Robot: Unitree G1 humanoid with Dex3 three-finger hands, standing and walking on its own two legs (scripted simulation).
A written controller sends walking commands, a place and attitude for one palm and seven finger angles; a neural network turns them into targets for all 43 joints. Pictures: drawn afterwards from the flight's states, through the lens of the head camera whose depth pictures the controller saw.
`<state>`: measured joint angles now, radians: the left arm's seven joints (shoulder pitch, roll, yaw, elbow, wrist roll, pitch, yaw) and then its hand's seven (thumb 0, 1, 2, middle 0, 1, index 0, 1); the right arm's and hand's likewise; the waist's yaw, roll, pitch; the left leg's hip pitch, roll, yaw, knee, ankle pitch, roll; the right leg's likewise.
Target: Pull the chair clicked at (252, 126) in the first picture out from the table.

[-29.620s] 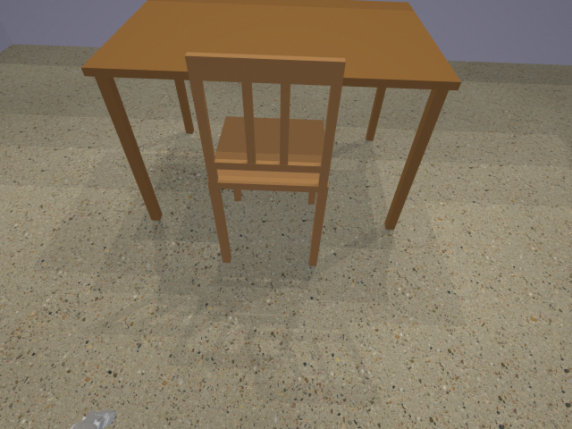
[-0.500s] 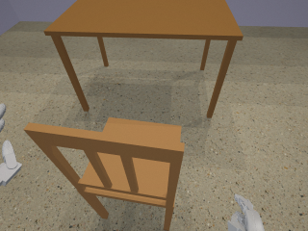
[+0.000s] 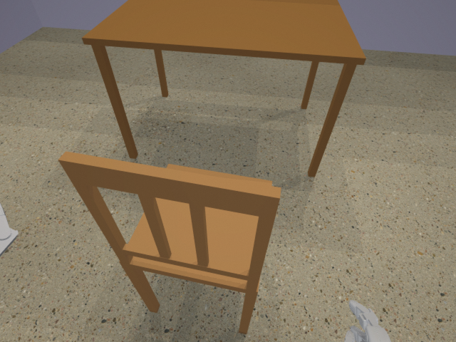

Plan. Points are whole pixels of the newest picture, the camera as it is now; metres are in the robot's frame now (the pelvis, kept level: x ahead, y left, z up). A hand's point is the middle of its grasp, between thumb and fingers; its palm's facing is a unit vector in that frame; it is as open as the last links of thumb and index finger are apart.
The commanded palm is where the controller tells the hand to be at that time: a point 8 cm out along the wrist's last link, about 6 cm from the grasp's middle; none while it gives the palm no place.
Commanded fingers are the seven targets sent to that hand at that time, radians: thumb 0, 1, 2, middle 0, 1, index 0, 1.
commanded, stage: step back with the hand held close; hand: left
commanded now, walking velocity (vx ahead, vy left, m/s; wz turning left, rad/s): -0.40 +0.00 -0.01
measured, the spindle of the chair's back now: (157, 228) +0.36 +0.19 -0.07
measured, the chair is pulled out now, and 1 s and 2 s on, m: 0.65 0.65 0.65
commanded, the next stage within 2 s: stop stepping back and stand still in 0.78 s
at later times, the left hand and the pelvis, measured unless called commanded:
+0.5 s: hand (10, 245) +0.18 +0.27 +0.18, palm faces +0.45 -0.75 -0.49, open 7.4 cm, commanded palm +0.11 +0.31 +0.19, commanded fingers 0.00 0.90 0.90 -0.20 -0.30 -0.20 -0.30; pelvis -0.03 +0.01 +0.00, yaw +1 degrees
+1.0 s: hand out of the picture +0.07 +0.25 +0.16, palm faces +0.37 -0.80 -0.48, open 7.4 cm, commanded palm +0.00 +0.30 +0.19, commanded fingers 0.00 0.90 0.90 -0.20 -0.30 -0.20 -0.30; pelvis -0.14 +0.00 +0.01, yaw +1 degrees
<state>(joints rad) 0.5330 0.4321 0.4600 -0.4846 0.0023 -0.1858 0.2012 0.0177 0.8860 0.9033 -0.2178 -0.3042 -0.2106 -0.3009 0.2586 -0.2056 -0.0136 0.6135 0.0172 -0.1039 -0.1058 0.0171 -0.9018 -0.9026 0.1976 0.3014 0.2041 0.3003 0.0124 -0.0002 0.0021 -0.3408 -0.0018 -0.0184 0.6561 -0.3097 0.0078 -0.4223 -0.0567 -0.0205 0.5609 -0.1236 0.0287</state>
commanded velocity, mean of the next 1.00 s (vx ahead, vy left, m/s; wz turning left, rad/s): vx -0.31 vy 0.01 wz -0.02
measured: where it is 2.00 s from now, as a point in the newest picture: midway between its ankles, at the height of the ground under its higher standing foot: outside the picture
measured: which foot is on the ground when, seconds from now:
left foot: down 0.00-0.76, up 0.78-0.98, down 1.00-1.00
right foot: down 0.00-0.22, up 0.24-0.28, down 0.30-0.52, up 0.54-0.70, down 0.72-1.00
